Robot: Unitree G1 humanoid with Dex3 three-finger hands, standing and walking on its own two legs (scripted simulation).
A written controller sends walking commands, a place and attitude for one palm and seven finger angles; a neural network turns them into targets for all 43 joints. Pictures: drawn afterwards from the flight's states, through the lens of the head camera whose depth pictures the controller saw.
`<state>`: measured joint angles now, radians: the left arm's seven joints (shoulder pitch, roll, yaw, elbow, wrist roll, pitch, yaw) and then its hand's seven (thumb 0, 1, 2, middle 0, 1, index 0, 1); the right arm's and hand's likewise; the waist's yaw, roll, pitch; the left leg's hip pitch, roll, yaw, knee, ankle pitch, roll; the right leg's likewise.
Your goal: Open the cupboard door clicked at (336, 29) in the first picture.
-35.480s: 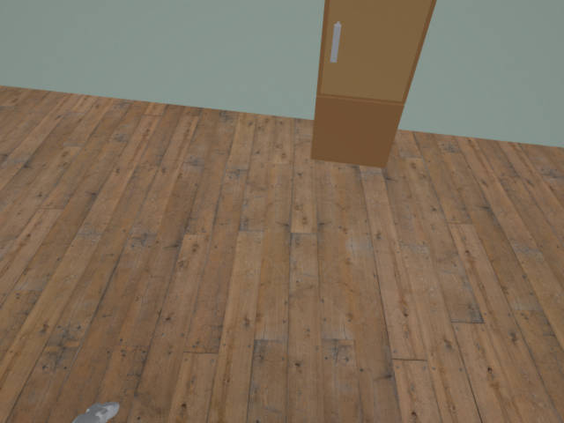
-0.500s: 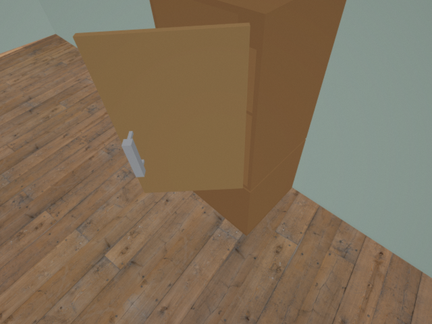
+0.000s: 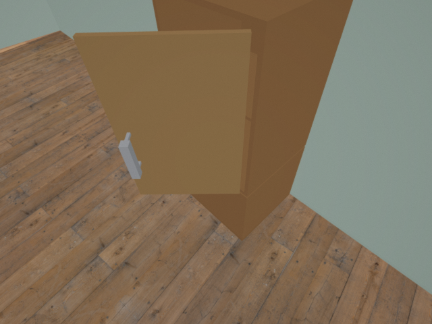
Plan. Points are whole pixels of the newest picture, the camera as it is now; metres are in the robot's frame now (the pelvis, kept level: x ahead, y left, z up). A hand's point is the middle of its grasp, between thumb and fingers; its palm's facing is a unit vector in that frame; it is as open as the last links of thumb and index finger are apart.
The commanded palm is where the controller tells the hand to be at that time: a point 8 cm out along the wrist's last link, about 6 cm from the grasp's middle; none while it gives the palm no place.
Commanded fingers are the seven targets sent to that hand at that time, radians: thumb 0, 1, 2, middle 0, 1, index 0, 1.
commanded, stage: come to a stop and stand still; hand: left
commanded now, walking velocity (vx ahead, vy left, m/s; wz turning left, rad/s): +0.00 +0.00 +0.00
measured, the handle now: (132, 155) +0.58 +0.29 -0.10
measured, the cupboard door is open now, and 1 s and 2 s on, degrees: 46 46 46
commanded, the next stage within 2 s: look again from close up in 0.02 s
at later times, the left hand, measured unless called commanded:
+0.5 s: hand out of the picture +0.01 +0.19 -0.17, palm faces +0.01 -0.98 -0.22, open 7.3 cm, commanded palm none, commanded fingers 0.00 0.90 0.90 -0.20 -0.30 -0.20 -0.30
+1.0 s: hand out of the picture +0.00 +0.19 -0.18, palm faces +0.07 -0.98 -0.17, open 7.4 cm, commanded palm none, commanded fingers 0.00 0.90 0.90 -0.20 -0.30 -0.20 -0.30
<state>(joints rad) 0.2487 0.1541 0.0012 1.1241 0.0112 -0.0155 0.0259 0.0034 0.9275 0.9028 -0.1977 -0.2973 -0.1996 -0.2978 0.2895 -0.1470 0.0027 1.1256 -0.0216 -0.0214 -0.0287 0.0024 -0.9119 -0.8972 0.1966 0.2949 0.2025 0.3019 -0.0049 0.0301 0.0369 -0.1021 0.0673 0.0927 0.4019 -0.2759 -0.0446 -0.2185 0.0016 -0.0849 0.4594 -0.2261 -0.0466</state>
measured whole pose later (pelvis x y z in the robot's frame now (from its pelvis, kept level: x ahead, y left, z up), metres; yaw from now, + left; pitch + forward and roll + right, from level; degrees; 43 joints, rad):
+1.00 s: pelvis +0.01 +0.02 -0.01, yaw +0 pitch +0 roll -1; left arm 0.31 0.13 0.03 1.10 0.02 0.00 0.02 0.00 0.91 0.90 -0.20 -0.30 -0.20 -0.30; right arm 0.35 -0.14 -0.01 1.14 -0.03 0.00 -0.01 0.00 -0.91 -0.90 0.20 0.29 0.20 0.30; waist 0.01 0.02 0.02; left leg -0.16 0.06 0.08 0.53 -0.36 0.01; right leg -0.23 0.00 -0.09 0.49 -0.26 -0.03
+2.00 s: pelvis +0.04 +0.08 -0.01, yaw -1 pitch -3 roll +1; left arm 0.34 0.19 0.00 0.99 0.03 0.03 0.02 0.00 0.91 0.90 -0.20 -0.30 -0.20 -0.30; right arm 0.26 -0.21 -0.02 0.92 -0.03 0.02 0.00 0.00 -0.94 -0.90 0.20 0.30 0.21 0.30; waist 0.02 0.06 0.00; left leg -0.21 -0.04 0.10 0.52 -0.28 0.06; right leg -0.34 -0.05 0.00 0.55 -0.19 0.00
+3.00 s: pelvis +0.11 +0.06 +0.00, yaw +0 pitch -1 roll +1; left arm 0.21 0.18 -0.01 1.06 0.01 0.00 0.03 0.00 0.91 0.90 -0.20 -0.30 -0.20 -0.30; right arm 0.23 -0.18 0.00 1.10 -0.02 -0.02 -0.04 0.00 -0.91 -0.90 0.20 0.30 0.20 0.30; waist -0.01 0.00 0.05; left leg -0.09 -0.01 0.06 0.40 -0.30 0.02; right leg -0.23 0.01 0.01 0.47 -0.22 -0.02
